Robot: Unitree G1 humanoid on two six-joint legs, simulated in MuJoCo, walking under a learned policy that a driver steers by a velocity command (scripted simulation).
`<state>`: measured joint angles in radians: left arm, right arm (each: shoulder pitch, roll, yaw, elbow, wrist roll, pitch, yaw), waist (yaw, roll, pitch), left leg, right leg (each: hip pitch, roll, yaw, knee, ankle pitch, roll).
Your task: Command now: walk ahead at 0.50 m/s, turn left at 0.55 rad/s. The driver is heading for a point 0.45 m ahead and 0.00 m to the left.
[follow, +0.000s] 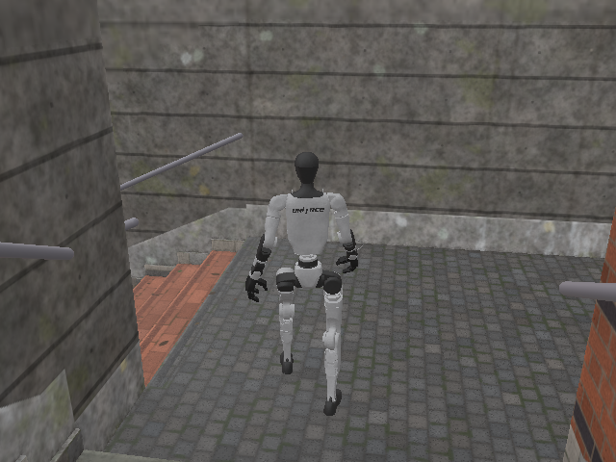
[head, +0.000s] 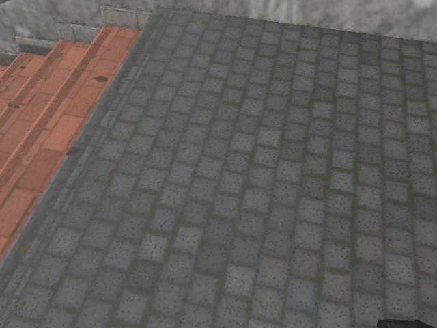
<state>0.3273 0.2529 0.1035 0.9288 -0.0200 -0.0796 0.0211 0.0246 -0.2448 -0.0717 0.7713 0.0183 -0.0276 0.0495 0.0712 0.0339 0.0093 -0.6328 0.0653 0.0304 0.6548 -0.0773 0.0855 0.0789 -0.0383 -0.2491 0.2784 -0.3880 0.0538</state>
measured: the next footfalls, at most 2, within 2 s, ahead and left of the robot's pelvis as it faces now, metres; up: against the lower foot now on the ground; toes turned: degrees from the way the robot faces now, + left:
left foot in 0.04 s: +0.19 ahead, +0.11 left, +0.00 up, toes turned +5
right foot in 0.56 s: +0.52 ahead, -0.07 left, +0.00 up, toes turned +2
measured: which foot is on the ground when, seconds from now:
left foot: up 0.00-0.02, down 0.04-0.58, up 0.60-0.90, down 0.92-1.00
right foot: down 0.00-0.06, up 0.08-0.54, down 0.56-1.00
